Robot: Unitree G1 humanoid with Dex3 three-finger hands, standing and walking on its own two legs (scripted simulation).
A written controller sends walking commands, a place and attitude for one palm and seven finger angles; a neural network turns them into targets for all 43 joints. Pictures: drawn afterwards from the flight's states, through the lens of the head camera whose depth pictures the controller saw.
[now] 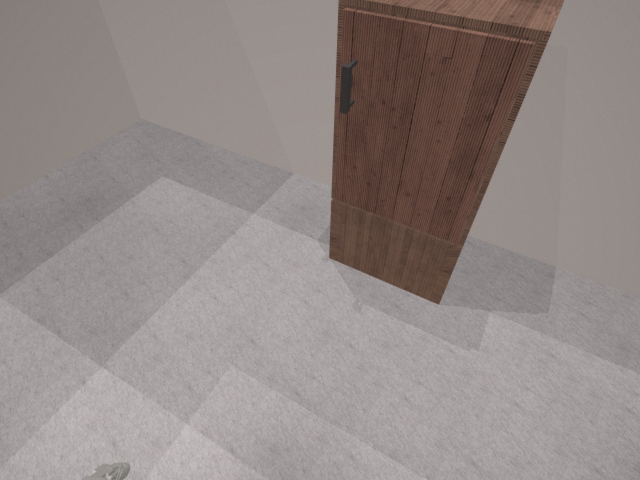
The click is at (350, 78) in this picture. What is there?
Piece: cupboard door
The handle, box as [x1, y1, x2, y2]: [340, 59, 356, 113]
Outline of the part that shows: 354,59 348,64 345,63 342,66 340,112 344,113 348,111 349,107 353,103 353,100 349,99 351,68 356,64 356,60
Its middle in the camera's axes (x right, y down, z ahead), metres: +0.07 -0.40 +1.01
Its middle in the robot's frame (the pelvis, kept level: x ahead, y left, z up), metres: +1.03 -0.02 +0.01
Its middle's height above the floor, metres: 0.78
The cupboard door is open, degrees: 0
